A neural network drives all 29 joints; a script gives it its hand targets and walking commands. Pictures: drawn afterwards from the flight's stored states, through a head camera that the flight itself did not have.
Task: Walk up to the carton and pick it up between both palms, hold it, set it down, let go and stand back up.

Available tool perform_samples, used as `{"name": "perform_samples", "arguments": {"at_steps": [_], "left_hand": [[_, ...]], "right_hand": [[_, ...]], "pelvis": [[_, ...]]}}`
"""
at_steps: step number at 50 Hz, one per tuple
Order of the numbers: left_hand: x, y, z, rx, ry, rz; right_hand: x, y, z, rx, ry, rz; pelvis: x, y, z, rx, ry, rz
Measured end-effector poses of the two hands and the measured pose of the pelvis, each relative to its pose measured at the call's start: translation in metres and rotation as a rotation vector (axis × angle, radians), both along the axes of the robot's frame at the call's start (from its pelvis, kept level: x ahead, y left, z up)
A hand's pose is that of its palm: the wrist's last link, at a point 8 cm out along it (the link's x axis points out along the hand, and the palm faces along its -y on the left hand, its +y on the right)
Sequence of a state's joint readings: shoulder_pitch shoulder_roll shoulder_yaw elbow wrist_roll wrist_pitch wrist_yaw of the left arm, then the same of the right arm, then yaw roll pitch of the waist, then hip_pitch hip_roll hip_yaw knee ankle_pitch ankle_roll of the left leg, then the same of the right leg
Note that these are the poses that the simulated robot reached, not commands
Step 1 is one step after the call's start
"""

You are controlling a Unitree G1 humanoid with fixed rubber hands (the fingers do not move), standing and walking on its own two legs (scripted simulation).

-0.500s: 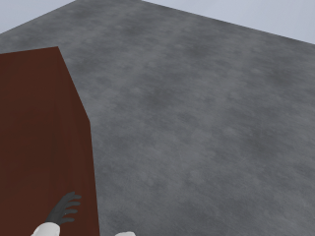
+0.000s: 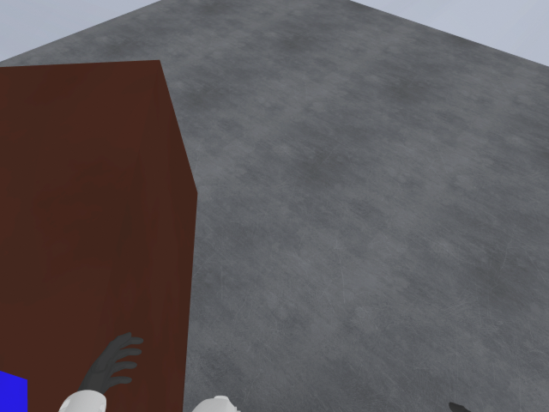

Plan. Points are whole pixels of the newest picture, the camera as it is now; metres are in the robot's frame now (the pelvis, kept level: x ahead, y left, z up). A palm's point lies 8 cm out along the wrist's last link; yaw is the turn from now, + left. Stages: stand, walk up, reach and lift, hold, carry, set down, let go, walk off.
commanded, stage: walk up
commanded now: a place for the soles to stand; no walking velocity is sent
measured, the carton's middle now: out of the picture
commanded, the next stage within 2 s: none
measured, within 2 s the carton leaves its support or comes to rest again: neither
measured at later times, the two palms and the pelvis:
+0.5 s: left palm out of the picture +0.12 +0.25 -0.06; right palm out of the picture +0.13 -0.29 -0.10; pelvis +0.00 -0.03 +0.00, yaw +15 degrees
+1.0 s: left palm out of the picture +0.03 +0.23 -0.05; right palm (459, 380) +0.18 -0.28 -0.09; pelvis -0.02 -0.05 +0.01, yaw +28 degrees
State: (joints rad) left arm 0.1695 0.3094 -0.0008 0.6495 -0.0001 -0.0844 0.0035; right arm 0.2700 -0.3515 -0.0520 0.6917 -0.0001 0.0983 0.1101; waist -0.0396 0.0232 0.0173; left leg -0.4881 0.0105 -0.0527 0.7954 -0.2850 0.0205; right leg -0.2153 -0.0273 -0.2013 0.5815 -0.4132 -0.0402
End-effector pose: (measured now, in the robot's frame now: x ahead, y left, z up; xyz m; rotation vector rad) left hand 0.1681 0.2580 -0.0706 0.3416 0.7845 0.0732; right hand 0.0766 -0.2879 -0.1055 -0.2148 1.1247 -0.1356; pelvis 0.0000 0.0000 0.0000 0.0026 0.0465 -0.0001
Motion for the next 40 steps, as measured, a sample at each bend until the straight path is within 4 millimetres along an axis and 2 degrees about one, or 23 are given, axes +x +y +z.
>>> {"name": "perform_samples", "arguments": {"at_steps": [5, 9, 13, 16, 18, 25, 30, 35, 38, 40], "left_hand": [[0.0, -0.001, -0.004, -0.03, -0.057, 0.019], [-0.003, -0.001, 0.001, -0.016, -0.051, 0.054], [-0.025, -0.004, 0.004, -0.006, -0.078, 0.112], [-0.041, -0.006, 0.008, -0.009, -0.058, 0.152], [-0.044, -0.007, 0.011, -0.006, -0.041, 0.164], [-0.046, -0.007, 0.011, -0.027, -0.064, 0.178], [-0.048, -0.006, 0.009, -0.065, -0.131, 0.183], [-0.05, -0.006, 0.001, -0.08, -0.207, 0.178], [-0.054, -0.007, 0.005, -0.069, -0.193, 0.202], [-0.066, -0.01, 0.009, -0.062, -0.189, 0.227]], "right_hand": [[0.019, 0.007, -0.005, -0.008, -0.039, 0.052], [0.022, 0.005, -0.006, -0.002, -0.061, 0.08], [0.037, -0.002, -0.01, 0.004, -0.049, 0.138], [0.051, -0.002, -0.004, 0.017, -0.049, 0.185], [0.057, -0.003, 0.002, 0.027, -0.057, 0.191], [0.056, -0.007, 0.004, 0.006, -0.001, 0.205], [0.067, 0.004, 0.005, -0.008, -0.003, 0.263], [0.08, 0.017, 0.004, -0.014, -0.101, 0.314], [0.079, 0.017, 0.003, -0.002, -0.121, 0.341], [0.081, 0.014, 0.002, -0.001, -0.106, 0.362]], "pelvis": [[0.003, 0.002, -0.01, 0.001, -0.029, 0.042], [-0.002, -0.004, -0.01, 0.004, -0.053, 0.121], [-0.008, -0.018, -0.012, 0.021, -0.051, 0.159], [-0.006, -0.025, -0.005, 0.022, -0.048, 0.198], [-0.003, -0.027, 0.0, 0.027, -0.04, 0.205], [0.003, -0.027, 0.002, 0.009, -0.011, 0.257], [0.002, -0.023, -0.004, -0.017, -0.014, 0.304], [-0.003, -0.018, -0.019, -0.009, -0.064, 0.344], [-0.011, -0.025, -0.02, 0.001, -0.086, 0.405], [-0.015, -0.031, -0.018, 0.011, -0.075, 0.432]]}}
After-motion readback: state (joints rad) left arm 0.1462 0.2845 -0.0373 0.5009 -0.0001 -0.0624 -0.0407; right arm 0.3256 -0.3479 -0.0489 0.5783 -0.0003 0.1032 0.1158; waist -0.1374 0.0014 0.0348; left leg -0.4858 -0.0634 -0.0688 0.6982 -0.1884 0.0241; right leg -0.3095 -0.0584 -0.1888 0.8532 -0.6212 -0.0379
